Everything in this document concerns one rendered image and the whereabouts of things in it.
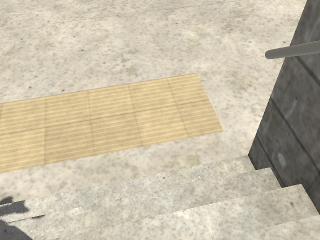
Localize stairs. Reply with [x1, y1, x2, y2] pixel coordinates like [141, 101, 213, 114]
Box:
[0, 155, 320, 240]

